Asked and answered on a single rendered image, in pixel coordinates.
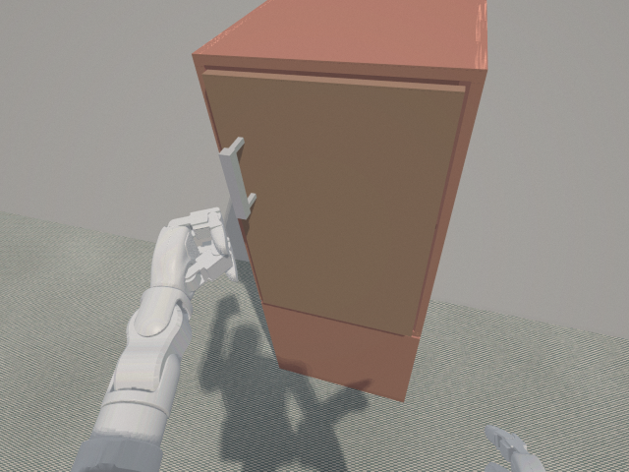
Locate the cupboard door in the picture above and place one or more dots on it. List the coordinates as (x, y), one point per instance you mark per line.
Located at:
(349, 176)

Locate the right robot hand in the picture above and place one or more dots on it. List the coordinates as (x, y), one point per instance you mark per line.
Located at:
(514, 450)

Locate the robot left forearm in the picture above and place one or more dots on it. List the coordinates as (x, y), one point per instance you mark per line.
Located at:
(128, 431)

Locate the left robot hand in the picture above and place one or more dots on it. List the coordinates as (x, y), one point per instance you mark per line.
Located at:
(178, 262)

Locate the handle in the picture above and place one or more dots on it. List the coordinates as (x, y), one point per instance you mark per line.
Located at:
(233, 176)

